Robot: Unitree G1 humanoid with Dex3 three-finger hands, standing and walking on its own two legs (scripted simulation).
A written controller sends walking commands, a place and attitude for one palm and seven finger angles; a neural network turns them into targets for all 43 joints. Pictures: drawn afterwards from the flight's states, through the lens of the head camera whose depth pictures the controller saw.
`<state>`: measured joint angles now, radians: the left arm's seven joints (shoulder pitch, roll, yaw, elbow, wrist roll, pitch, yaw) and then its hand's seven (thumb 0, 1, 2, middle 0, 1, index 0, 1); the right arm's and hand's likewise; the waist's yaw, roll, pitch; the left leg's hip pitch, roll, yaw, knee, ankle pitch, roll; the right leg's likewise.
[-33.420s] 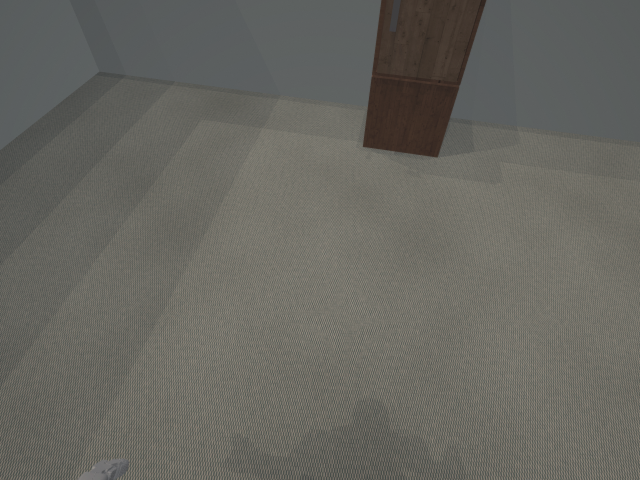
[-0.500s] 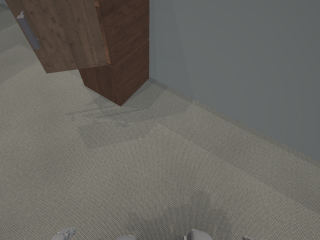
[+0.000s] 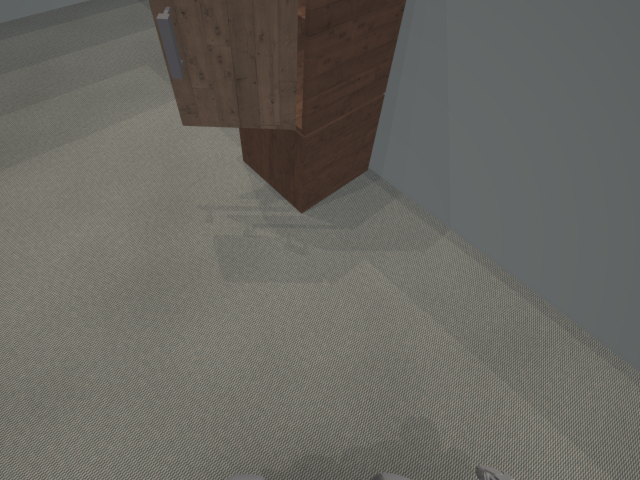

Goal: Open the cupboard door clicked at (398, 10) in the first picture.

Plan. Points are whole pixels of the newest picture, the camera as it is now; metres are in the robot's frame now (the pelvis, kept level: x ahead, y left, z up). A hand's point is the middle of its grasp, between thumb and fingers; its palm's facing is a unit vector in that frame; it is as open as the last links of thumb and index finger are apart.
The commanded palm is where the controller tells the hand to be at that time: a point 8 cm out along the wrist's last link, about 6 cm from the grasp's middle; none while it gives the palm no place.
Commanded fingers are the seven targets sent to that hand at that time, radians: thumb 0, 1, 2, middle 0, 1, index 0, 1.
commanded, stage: take the last steps up to it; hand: left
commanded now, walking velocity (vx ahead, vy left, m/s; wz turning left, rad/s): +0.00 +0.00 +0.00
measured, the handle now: (172, 43) +1.04 +0.45 -0.06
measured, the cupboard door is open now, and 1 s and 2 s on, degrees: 49 49 49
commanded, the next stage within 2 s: come to a stop and stand still in 1.48 s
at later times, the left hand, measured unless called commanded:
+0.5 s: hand out of the picture -0.02 +0.19 -0.16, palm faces +0.24 -0.95 -0.18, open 7.4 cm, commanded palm none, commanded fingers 0.00 0.90 0.90 -0.20 -0.30 -0.20 -0.30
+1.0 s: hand (151, 348) +0.30 +0.28 -0.15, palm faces +0.16 -0.97 -0.21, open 7.4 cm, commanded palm none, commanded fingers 0.00 0.90 0.90 -0.20 -0.30 -0.20 -0.30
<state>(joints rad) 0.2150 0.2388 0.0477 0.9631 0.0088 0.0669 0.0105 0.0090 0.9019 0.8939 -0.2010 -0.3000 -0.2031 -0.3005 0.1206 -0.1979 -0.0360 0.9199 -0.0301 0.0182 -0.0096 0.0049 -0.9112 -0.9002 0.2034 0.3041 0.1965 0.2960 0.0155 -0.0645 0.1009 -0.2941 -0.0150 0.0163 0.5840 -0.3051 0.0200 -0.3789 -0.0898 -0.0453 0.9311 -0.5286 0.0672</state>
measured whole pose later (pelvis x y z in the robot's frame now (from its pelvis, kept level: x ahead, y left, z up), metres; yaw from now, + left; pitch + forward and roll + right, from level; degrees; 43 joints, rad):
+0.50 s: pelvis +0.08 +0.03 +0.01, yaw +8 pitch +1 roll +2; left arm 0.42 0.17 0.04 1.08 0.03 -0.04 -0.01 0.01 0.90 0.89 -0.20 -0.30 -0.20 -0.30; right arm 0.13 -0.22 -0.06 0.97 -0.02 0.03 0.05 0.01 -0.91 -0.90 0.20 0.30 0.19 0.30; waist 0.06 -0.06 0.06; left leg -0.46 0.04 0.10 0.68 -0.27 -0.03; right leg -0.02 -0.17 -0.15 0.37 -0.34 0.09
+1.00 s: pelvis +0.23 +0.09 +0.01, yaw +8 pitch -1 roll +1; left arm 0.19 0.17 0.04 0.95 0.02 -0.06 -0.01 0.00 0.91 0.89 -0.20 -0.30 -0.20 -0.30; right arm 0.31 -0.21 -0.06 1.09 -0.03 0.01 0.01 0.01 -0.92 -0.90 0.20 0.30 0.20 0.30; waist -0.01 0.02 0.04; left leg -0.37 0.03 0.07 0.99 -0.41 0.00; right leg -0.26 -0.04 -0.14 0.55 -0.27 -0.04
